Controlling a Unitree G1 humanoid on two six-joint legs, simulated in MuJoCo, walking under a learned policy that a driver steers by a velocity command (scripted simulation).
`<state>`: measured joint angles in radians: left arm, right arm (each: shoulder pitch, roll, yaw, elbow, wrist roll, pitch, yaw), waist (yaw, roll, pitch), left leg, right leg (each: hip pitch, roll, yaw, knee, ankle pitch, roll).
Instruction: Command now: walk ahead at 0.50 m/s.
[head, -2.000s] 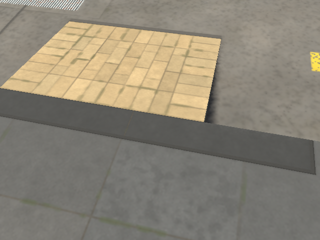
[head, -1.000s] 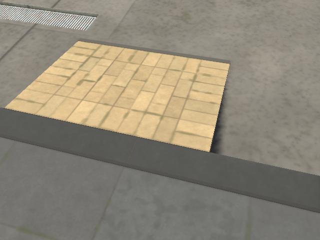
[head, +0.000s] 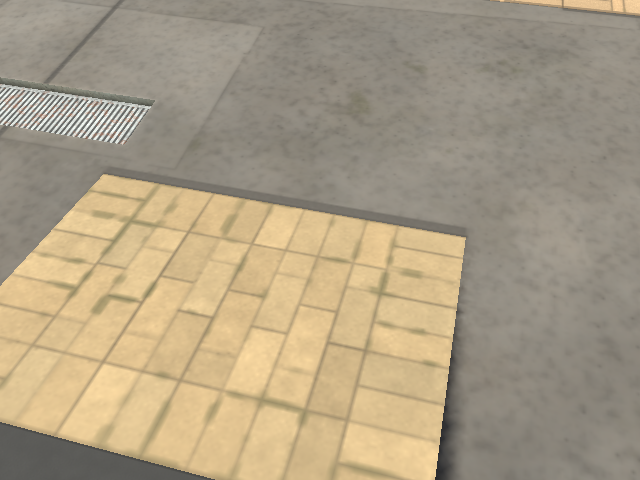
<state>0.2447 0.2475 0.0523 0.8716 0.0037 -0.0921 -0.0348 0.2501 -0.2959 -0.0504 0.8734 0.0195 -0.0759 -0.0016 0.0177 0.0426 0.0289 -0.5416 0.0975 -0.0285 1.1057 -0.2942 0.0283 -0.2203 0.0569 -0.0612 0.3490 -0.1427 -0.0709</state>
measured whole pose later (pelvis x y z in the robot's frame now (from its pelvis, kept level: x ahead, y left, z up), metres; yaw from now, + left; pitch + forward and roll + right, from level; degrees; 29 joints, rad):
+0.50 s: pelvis +0.28 +0.07 +0.00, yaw +0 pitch +1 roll +0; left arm 0.26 0.29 0.06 0.90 -0.02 -0.08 0.00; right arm 0.21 -0.26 -0.05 0.85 0.00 -0.09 0.04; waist -0.01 -0.03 0.04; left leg -0.29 -0.04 0.06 0.42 -0.15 0.07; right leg -0.45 -0.06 0.03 1.11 -0.34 -0.04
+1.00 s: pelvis +0.56 +0.00 -0.05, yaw +1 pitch +1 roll +1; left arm 0.13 0.25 0.05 0.85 -0.01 -0.10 -0.05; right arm 0.35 -0.29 -0.05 0.93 0.04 -0.08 -0.01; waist -0.04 0.02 0.03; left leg -0.35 -0.01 -0.07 1.27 -0.52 0.04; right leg -0.40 0.02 -0.03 0.58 -0.07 -0.02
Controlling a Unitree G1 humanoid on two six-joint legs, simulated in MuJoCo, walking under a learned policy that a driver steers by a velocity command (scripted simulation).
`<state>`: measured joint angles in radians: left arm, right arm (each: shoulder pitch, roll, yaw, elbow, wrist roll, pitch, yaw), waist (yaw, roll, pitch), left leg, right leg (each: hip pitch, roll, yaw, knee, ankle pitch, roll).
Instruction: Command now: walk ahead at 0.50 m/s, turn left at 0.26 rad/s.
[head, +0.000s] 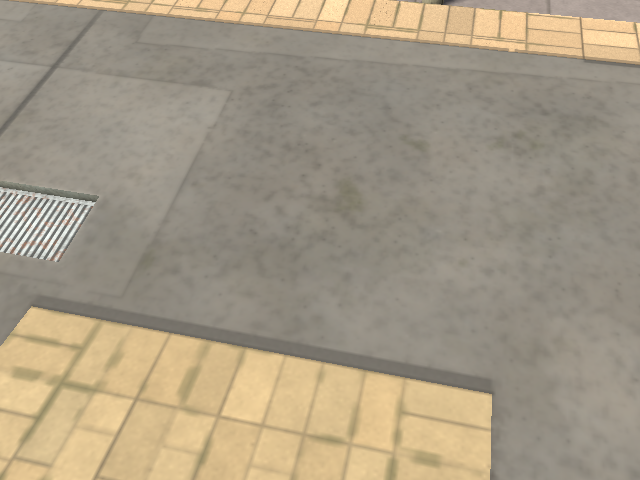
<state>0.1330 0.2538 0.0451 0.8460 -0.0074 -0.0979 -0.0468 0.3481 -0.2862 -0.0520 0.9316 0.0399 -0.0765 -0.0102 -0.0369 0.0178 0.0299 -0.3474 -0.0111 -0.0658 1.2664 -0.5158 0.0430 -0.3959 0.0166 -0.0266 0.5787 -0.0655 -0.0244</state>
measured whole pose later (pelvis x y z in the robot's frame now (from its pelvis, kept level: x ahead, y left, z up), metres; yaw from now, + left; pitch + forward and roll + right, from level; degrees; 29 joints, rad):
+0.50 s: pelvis +0.29 +0.06 -0.05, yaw +15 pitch +2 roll -2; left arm 0.27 0.30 0.07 0.94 0.01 -0.07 0.01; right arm 0.12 -0.29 -0.08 0.70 0.01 -0.07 0.04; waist 0.03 0.01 0.04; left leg -0.46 -0.07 0.02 0.59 -0.06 0.20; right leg -0.14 -0.02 -0.09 1.06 -0.51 0.04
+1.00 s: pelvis +0.58 +0.11 -0.10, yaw +34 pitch +3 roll -2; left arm 0.12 0.24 0.05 0.69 -0.01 -0.13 -0.03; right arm 0.38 -0.25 -0.06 0.77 0.03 -0.03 -0.03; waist -0.06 0.02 -0.04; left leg -0.39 -0.14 -0.20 1.38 -0.62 0.06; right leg -0.44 0.07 0.03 0.59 -0.14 0.08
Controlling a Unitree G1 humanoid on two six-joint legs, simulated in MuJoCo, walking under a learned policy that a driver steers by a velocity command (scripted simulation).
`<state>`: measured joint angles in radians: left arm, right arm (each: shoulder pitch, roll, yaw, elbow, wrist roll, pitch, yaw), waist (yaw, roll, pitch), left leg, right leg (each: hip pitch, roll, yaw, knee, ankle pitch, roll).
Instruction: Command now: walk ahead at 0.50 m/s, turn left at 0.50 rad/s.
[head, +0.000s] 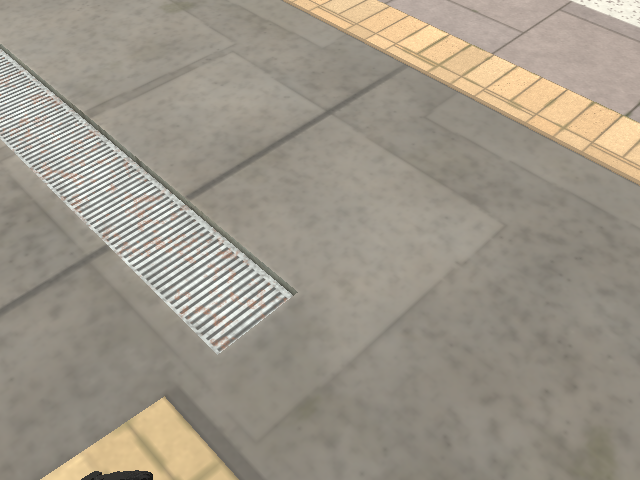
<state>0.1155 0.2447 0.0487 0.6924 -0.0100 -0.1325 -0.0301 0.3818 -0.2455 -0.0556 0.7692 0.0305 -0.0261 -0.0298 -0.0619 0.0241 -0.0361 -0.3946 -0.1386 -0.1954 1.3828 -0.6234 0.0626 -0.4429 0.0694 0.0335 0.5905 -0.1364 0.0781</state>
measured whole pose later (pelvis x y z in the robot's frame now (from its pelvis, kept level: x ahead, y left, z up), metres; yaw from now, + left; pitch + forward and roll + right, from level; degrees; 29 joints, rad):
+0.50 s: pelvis +0.24 +0.04 +0.02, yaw -7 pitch +3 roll +1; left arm 0.40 0.28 0.06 0.81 -0.03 -0.06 0.00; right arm 0.15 -0.23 -0.05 0.64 -0.01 -0.10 0.00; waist 0.04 -0.03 -0.03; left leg -0.39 0.01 0.02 0.55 -0.10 0.11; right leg -0.42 -0.01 0.05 1.09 -0.43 0.02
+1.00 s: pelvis +0.47 -0.09 +0.00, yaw -25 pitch +3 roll +1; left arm 0.27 0.26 0.06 0.70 0.00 -0.04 -0.03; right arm 0.20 -0.29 -0.07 0.75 -0.01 -0.10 0.00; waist 0.01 0.02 0.02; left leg -0.56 0.07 -0.03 1.11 -0.33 -0.01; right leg -0.33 0.08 0.05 0.49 -0.21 -0.09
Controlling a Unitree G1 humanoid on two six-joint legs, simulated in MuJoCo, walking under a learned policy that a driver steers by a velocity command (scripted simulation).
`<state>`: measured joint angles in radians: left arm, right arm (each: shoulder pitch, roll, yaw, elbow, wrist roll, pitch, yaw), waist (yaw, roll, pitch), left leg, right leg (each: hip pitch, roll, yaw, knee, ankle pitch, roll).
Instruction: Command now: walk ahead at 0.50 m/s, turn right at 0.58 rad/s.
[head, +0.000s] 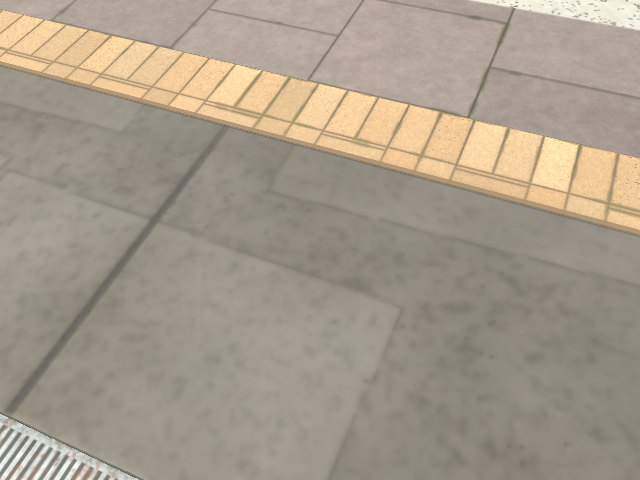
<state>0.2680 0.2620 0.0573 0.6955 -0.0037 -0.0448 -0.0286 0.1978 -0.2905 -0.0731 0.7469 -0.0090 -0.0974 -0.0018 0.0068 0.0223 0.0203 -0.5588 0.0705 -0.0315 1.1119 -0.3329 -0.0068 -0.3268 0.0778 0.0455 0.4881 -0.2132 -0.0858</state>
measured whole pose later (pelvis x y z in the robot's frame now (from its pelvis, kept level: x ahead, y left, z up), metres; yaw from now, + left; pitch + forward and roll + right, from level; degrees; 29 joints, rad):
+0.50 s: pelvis +0.27 +0.04 +0.00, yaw -11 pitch +1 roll +1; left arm 0.26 0.29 0.06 0.72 -0.01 -0.05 0.00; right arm 0.28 -0.26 -0.05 0.80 0.00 -0.09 0.02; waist -0.03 -0.04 0.02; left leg -0.24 -0.06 0.01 0.39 -0.17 0.06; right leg -0.53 -0.04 0.05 1.07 -0.33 -0.01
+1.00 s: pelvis +0.52 -0.08 +0.00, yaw -12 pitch +1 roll -1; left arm 0.26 0.26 0.05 0.73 0.00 -0.07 -0.03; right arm 0.24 -0.32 -0.05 0.82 0.01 -0.07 0.01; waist 0.01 0.04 0.02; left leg -0.53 0.09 -0.03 1.08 -0.31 0.01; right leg -0.23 0.05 -0.04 0.37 -0.16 -0.06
